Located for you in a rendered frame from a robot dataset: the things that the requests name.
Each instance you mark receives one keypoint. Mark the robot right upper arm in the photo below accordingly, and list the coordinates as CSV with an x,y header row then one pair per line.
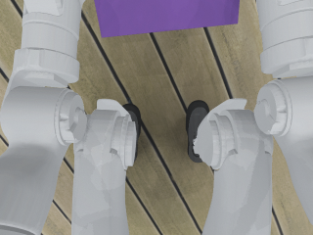
x,y
284,108

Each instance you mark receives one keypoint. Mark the carton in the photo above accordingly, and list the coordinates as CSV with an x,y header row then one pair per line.
x,y
128,17

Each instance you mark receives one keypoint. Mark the robot right forearm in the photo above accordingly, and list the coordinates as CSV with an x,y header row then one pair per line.
x,y
286,28

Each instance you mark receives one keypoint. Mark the robot right thigh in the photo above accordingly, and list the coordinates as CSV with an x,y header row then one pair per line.
x,y
242,195

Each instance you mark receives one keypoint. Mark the left robot shin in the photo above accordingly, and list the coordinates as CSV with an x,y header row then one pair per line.
x,y
102,104

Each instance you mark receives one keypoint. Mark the robot left upper arm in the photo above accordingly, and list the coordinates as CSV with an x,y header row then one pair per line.
x,y
39,123

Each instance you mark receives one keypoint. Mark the robot left forearm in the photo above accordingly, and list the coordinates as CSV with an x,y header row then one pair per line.
x,y
48,54

